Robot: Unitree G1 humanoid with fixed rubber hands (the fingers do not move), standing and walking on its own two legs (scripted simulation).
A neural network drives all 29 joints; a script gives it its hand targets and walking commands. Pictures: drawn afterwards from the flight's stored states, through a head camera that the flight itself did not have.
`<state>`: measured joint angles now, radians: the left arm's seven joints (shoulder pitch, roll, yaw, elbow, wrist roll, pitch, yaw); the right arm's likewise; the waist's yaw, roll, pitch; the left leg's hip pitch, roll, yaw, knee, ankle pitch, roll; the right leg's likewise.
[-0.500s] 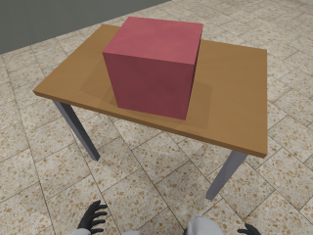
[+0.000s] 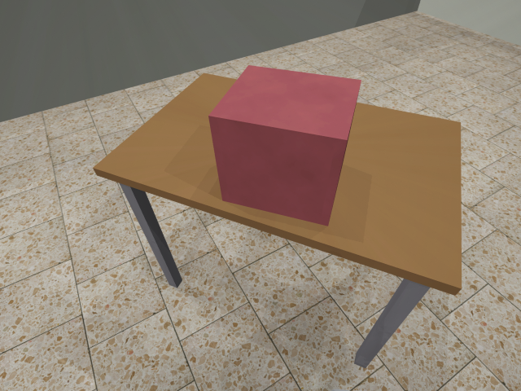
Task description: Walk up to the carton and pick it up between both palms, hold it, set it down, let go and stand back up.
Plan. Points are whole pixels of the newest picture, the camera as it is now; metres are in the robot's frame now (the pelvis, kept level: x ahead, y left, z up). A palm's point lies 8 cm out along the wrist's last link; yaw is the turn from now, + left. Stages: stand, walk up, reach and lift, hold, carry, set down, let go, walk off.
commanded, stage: walk up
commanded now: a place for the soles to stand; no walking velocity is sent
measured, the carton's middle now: (287, 144) +0.60 -0.05 +0.04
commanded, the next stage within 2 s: none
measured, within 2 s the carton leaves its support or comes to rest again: neither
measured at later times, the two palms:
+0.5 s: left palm (117, 388) +0.17 +0.27 -0.12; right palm out of the picture +0.15 -0.23 -0.17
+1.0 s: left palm (135, 300) +0.33 +0.27 -0.13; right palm (387, 369) +0.19 -0.19 -0.14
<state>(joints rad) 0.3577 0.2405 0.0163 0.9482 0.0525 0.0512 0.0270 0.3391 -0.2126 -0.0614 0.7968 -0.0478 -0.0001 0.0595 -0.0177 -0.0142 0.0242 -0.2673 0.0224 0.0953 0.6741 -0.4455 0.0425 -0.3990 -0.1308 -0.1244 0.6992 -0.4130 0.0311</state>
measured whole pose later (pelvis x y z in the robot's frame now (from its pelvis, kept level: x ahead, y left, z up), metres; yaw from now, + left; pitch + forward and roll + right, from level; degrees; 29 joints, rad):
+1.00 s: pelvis +0.14 +0.08 -0.03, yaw -20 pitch -3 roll +0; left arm 0.22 0.19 0.05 0.69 0.02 0.02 0.01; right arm 0.14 -0.24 -0.03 0.73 -0.01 0.04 -0.03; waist 0.01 0.03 0.12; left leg -0.42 0.07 0.04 0.88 -0.47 -0.01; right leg -0.38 0.02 0.00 0.89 -0.46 -0.02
